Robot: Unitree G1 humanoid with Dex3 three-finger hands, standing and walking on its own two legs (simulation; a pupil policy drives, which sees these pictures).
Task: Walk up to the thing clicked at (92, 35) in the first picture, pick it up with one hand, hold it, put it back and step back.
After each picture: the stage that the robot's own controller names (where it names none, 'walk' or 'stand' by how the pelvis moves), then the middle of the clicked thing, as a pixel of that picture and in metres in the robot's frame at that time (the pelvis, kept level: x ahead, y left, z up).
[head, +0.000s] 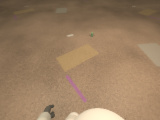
stand; (92, 34) +2.12 +0.05 -0.72
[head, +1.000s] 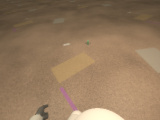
walk; (88, 42) +1.97 +0.26 -0.71
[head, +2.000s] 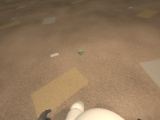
walk; (80, 52) +1.34 +0.38 -0.72
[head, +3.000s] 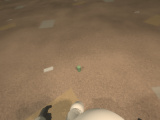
walk; (79, 68) +0.89 +0.29 -0.72
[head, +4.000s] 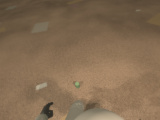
walk; (77, 85) +0.54 +0.25 -0.71
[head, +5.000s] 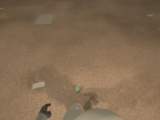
walk; (77, 90) +0.42 +0.18 -0.70
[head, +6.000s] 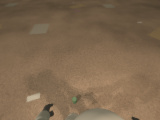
stand; (74, 100) +0.35 +0.19 -0.72
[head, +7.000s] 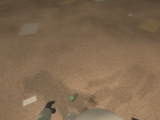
stand; (71, 98) +0.34 +0.24 -0.72
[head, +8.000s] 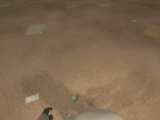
stand; (73, 98) +0.37 +0.20 -0.73
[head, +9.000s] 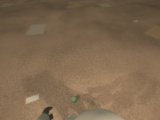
stand; (73, 100) +0.35 +0.20 -0.73
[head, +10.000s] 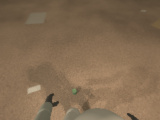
go down; (74, 91) +0.38 +0.19 -0.71
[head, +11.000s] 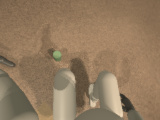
go down; (57, 56) +0.44 +0.24 -0.28
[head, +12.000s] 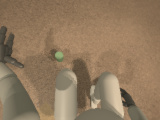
close in; (59, 57) +0.44 +0.25 -0.28
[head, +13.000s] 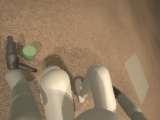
close in; (29, 53) +0.42 +0.28 -0.22
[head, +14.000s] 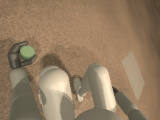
close; (27, 53) +0.41 +0.28 -0.22
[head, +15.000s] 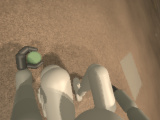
lift; (33, 58) +0.38 +0.25 -0.23
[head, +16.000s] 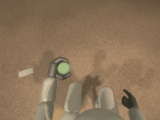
lift; (65, 70) +0.33 +0.19 +0.00
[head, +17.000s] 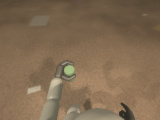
hold; (70, 73) +0.32 +0.16 +0.03
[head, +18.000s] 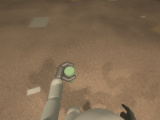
hold; (70, 74) +0.32 +0.16 +0.02
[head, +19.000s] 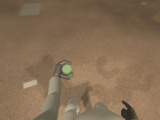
crouch; (68, 72) +0.35 +0.17 -0.03
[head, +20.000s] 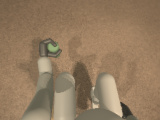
lower; (54, 50) +0.47 +0.23 -0.08
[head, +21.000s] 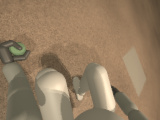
lower; (19, 52) +0.42 +0.30 -0.22
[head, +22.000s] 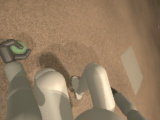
lower; (19, 51) +0.43 +0.30 -0.23
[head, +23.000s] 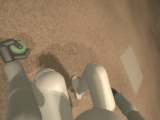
lower; (19, 50) +0.43 +0.29 -0.23
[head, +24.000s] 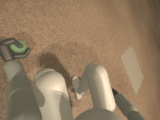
lower; (19, 50) +0.43 +0.30 -0.23
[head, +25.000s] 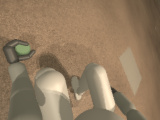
open; (23, 51) +0.43 +0.28 -0.23
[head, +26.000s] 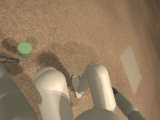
withdraw; (25, 50) +0.42 +0.28 -0.23
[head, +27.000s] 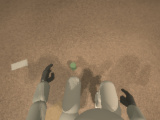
walk; (73, 66) +0.46 +0.19 -0.43
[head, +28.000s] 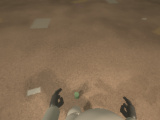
stand; (76, 95) +0.39 +0.15 -0.66
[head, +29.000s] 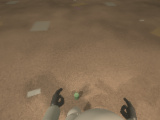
stand; (76, 96) +0.40 +0.16 -0.67
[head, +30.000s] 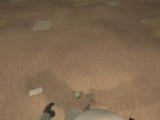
stand; (77, 95) +0.40 +0.16 -0.70
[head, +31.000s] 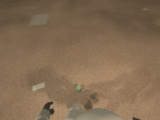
walk; (78, 88) +0.43 +0.16 -0.71
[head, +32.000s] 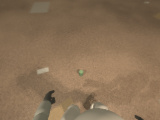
walk; (81, 73) +0.62 +0.13 -0.70
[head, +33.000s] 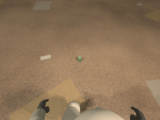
walk; (79, 59) +0.93 +0.21 -0.71
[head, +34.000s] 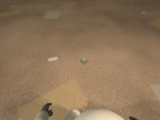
stand; (83, 61) +1.03 +0.16 -0.71
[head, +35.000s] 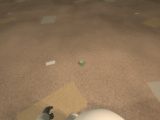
stand; (81, 63) +1.03 +0.20 -0.73
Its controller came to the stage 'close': yes
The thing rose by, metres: 0.71
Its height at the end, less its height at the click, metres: +0.00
